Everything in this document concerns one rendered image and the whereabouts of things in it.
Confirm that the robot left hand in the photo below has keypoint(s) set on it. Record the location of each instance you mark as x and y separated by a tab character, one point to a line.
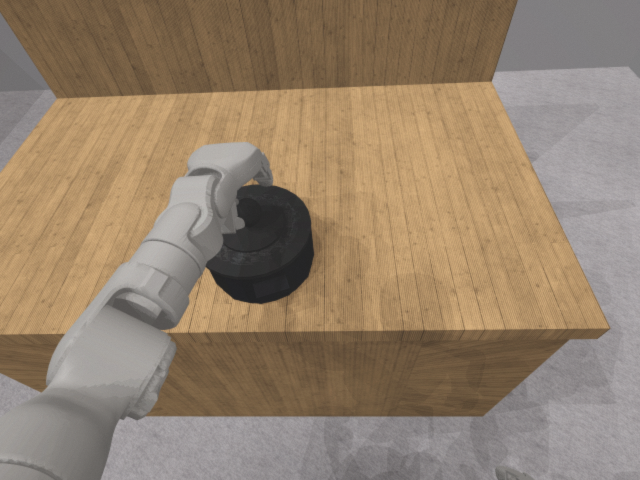
243	161

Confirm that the pot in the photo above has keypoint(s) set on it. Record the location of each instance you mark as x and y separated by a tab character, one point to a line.
272	287

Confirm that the lid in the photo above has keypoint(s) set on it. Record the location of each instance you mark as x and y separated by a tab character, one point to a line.
270	245

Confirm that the knob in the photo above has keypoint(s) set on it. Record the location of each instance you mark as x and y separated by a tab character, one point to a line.
249	210

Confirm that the left robot forearm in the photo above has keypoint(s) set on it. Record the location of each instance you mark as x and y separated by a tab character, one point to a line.
155	284

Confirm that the table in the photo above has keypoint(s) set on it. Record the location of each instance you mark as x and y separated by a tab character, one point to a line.
441	277

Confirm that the robot left upper arm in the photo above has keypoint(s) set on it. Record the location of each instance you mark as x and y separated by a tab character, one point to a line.
116	369

